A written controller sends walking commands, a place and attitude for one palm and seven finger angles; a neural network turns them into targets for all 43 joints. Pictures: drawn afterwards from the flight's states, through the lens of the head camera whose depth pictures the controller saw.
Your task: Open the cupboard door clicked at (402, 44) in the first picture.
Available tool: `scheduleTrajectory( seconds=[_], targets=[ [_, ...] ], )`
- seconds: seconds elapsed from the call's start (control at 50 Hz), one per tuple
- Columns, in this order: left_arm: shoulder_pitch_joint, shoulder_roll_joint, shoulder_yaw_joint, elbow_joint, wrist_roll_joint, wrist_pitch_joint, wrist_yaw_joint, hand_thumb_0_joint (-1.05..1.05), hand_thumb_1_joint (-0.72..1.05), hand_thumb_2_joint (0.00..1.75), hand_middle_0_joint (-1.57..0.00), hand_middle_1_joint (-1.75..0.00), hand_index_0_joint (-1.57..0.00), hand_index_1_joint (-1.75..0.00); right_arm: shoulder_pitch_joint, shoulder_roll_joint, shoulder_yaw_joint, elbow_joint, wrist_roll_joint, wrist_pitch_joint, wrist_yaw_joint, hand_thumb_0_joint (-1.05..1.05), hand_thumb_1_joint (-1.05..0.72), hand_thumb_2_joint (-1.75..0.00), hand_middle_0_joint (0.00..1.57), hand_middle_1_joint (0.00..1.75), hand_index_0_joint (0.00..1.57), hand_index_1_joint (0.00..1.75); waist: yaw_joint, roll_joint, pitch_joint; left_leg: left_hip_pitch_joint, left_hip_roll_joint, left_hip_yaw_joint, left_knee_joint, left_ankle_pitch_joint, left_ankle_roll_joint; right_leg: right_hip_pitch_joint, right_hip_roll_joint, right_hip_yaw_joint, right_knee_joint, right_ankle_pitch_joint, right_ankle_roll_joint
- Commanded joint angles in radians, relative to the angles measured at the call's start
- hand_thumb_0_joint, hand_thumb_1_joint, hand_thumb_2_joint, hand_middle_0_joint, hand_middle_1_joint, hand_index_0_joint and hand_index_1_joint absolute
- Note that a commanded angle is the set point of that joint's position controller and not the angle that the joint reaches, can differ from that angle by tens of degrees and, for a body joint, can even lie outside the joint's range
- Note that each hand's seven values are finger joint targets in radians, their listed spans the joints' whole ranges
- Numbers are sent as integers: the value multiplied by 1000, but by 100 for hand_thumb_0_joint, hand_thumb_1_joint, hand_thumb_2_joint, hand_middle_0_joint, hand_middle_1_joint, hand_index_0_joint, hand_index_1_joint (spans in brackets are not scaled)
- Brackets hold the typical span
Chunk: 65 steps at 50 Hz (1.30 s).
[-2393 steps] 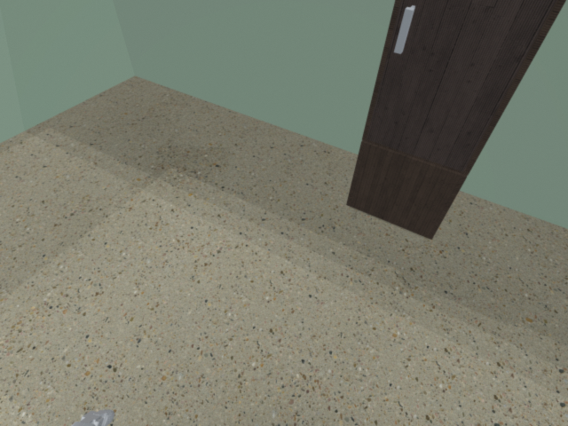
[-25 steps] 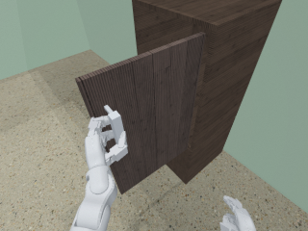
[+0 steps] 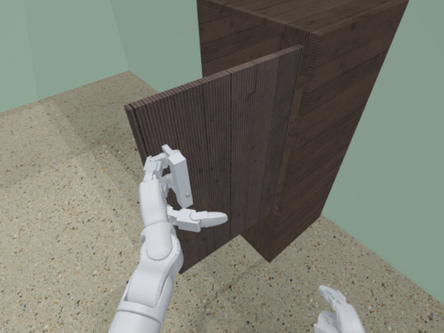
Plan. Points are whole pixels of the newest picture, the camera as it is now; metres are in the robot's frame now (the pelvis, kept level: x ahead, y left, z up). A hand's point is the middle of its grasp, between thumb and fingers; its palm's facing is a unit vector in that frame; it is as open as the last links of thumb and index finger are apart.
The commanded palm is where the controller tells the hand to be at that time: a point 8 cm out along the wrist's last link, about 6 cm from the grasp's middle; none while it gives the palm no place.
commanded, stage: open thumb and fingers to let go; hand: left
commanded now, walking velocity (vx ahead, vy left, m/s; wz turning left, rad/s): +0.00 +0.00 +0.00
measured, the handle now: (176, 176) +0.37 +0.12 +0.10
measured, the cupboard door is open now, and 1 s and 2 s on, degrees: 86 87 87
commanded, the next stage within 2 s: slide the hand sideways off the handle in 0.16 s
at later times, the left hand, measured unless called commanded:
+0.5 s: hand (180, 209) +0.29 +0.10 +0.11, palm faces -0.15 -0.99 -0.08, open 16.4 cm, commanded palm +0.27 +0.14 +0.10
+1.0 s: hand (160, 228) +0.26 +0.13 +0.10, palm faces -0.06 -1.00 -0.05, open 16.3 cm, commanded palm +0.23 +0.19 +0.10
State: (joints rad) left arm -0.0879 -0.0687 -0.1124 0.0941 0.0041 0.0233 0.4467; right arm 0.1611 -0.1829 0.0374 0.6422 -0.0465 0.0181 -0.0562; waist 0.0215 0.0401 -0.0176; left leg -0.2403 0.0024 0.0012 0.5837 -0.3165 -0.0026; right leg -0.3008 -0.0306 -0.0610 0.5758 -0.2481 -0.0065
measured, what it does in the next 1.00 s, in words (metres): stands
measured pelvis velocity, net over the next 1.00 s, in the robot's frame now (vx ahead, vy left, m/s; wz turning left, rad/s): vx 0.01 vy -0.01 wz -0.01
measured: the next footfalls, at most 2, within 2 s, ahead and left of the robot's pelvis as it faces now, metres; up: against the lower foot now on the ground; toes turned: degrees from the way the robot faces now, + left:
none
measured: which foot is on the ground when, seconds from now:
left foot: down 0.00-1.00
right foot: down 0.00-1.00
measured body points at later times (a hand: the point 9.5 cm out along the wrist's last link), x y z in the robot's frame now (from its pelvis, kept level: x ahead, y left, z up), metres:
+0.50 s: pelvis +0.00 +0.01 +0.00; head -0.02 -0.01 +0.45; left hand +0.29 +0.15 +0.11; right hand +0.18 -0.21 -0.09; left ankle +0.00 +0.12 -0.73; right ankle +0.04 -0.12 -0.73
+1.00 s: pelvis +0.01 -0.01 +0.00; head +0.00 -0.03 +0.45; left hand +0.26 +0.18 +0.10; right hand +0.19 -0.23 -0.08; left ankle +0.00 +0.12 -0.73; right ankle +0.04 -0.12 -0.73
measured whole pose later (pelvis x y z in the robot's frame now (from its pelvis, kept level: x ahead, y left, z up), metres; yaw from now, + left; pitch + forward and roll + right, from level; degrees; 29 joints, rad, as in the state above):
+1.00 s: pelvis +0.01 -0.01 +0.00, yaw +0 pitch -1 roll +0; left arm 0.19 0.18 0.04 -0.10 -0.18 -0.05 -0.15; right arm 0.22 -0.22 0.06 0.57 0.01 -0.14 -0.06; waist 0.03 0.04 -0.02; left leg -0.26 0.02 0.00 0.62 -0.35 -0.02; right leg -0.32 -0.01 -0.06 0.62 -0.28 -0.02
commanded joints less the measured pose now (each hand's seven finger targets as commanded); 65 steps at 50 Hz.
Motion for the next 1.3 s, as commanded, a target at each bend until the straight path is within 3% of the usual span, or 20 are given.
scheduleTrajectory(
  seconds=[0.0, 0.12, 0.24, 0.26, 0.28, 0.3, 0.32, 0.38, 0.42, 0.46, 0.5, 0.54, 0.6, 0.66, 0.82, 0.92, 0.94, 1.02, 1.2, 1.28],
  targets=[
    [-315, -19, -13, -211, 33, -50, 20, 0, -50, 30, -20, -60, -20, -60, -143, -81, -29, -161, -2, -36, -6, 0, -90, -90, 20, 30, 20, 30, 11, -79, -179, -14, -3, -7, -105, 121, 0, 88, 7, 4, -98, 31, -27],
    [-299, -26, -25, -214, 46, -42, 38, 0, -50, 30, -15, -30, -15, -30, -135, -80, -32, -165, -6, -21, 3, 0, -90, -90, 20, 30, 20, 30, 18, -88, -201, -6, 5, -12, -102, 171, -7, 101, 13, -5, -82, 75, -33],
    [-295, -58, -53, -245, 43, -36, 48, 0, -50, 30, -15, -30, -15, -30, -151, -73, -29, -174, -2, -10, 10, 0, -90, -90, 20, 30, 20, 30, 10, -77, -166, -6, 10, -14, -104, 157, -8, 84, 15, -9, -84, 56, -33],
    [-272, 18, -229, -191, 131, -67, -158, 0, -50, 30, -15, -30, -15, -30, -72, -112, -28, -139, -3, -9, 12, 0, -90, -90, 20, 30, 20, 30, -69, -144, -134, 31, 16, -10, -86, 182, 11, 39, 12, 17, -57, 137, -32],
    [-336, 109, -128, -260, 92, -105, -263, 0, -50, 30, -15, -30, -15, -30, -56, -109, -35, -177, 8, -16, 2, 0, -90, -90, 20, 30, 20, 30, -42, -106, -206, 30, 9, -6, -78, 209, 16, 70, 9, 15, -43, 192, -35],
    [-326, 162, -94, -271, 81, -127, -328, 0, -50, 30, -15, -30, -15, -30, -56, -109, -32, -184, 11, -17, -12, 0, -90, -90, 20, 30, 20, 30, -21, -98, -252, 39, 1, -3, -75, 227, 20, 112, 10, 22, -30, 229, -38],
    [-332, 167, -104, -281, 66, -136, -384, 0, -50, 30, -15, -30, -15, -30, -61, -108, -27, -194, 17, -20, -19, 0, -90, -90, 20, 30, 20, 30, -23, -35, -238, 44, 1, -1, -78, 221, 16, 107, 6, 24, -32, 226, -39],
    [-366, 123, -141, -245, -49, -133, -564, 0, -50, 30, -15, -30, -15, -30, -81, -110, -7, -212, 46, -68, -29, 0, -90, -90, 20, 30, 20, 30, -49, -25, -178, 35, -4, -24, -78, 163, 15, 62, 16, 7, -37, 166, -39],
    [-326, 123, -75, -240, -149, -104, -607, 0, -50, 30, -15, -30, -15, -30, -107, -111, 1, -226, 62, -104, -34, 0, -90, -90, 20, 30, 20, 30, -24, -26, -161, 12, -7, -33, -86, 125, 9, 64, 21, -5, -49, 118, -37],
    [-265, 135, -13, -232, -196, -81, -602, 0, -50, 30, -15, -30, -15, -30, -106, -115, 3, -225, 68, -132, -32, 0, -90, -90, 20, 30, 20, 30, -6, -63, -146, -16, -7, -44, -93, 93, 0, 53, 23, -21, -50, 72, -29],
    [-245, 133, 3, -244, -196, -70, -572, 0, -50, 30, -15, -30, -15, -30, -98, -118, -1, -226, 69, -153, -21, 0, -90, -90, 20, 30, 20, 30, -2, -92, -134, -29, -7, -46, -92, 75, 0, 33, 24, -23, -51, 41, -23],
    [-182, 167, 36, -263, -168, -77, -532, 0, -50, 30, -15, -30, -15, -30, -87, -118, -7, -228, 65, -162, -6, 0, -90, -90, 20, 30, 20, 30, 15, -70, -139, -30, -5, -40, -97, 80, -4, 40, 21, -17, -47, 32, -24],
    [-172, 184, 22, -311, -116, -86, -501, 0, -50, 30, -15, -30, -15, -30, -71, -118, -11, -235, 59, -166, 9, 0, -90, -90, 20, 30, 20, 30, 8, -59, -148, -32, -2, -28, -90, 89, -1, 36, 17, -7, -36, 43, -24],
    [-123, 263, 98, -334, -102, -94, -491, 0, -50, 30, -15, -30, -15, -30, -76, -122, -12, -243, 55, -162, 11, 0, -90, -90, 20, 30, 20, 30, 21, -70, -161, -47, -4, -16, -86, 82, 6, 64, 16, 12, -44, 43, -25],
    [-7, 340, 217, -392, -173, -116, -550, 0, -50, 30, -15, -30, -15, -30, -89, -121, -8, -245, 59, -180, -8, 0, -90, -90, 20, 30, 20, 30, 30, -56, -149, -69, -10, 4, -72, 86, 13, 116, 18, 43, -74, 66, -19],
    [75, 349, 234, -405, -202, -148, -596, 0, -50, 30, -15, -30, -15, -30, -66, -128, -12, -236, 62, -213, -11, 0, -90, -90, 20, 30, 20, 30, 14, -74, -125, -80, -11, 2, -59, 95, 14, 103, 22, 43, -75, 81, -11],
    [73, 346, 229, -424, -205, -153, -605, 0, -50, 30, -15, -30, -15, -30, -68, -130, -15, -239, 64, -220, -12, 0, -90, -90, 20, 30, 20, 30, 12, -46, -129, -77, -13, 6, -56, 87, 15, 96, 19, 48, -76, 72, -9],
    [137, 412, 301, -415, -224, -161, -639, 0, -50, 30, -15, -30, -15, -30, -52, -142, -19, -230, 64, -241, -19, 0, -90, -90, 20, 30, 20, 30, 18, -52, -130, -98, -17, 5, -37, 93, 16, 108, 15, 67, -78, 63, -9],
    [226, 450, 376, -437, -285, -197, -720, 0, -50, 30, -15, -30, -15, -30, -36, -157, -28, -230, 68, -293, -32, 0, -90, -90, 20, 30, 20, 30, 25, -51, -158, -106, -18, -4, -11, 142, 15, 115, 15, 63, -48, 137, -4],
    [276, 437, 361, -455, -301, -204, -758, 0, -50, 30, -15, -30, -15, -30, -33, -163, -27, -235, 72, -316, -31, 0, -90, -90, 20, 30, 20, 30, 21, -30, -140, -105, -19, -7, -7, 149, 15, 90, 20, 45, -34, 154, -5]
  ],
)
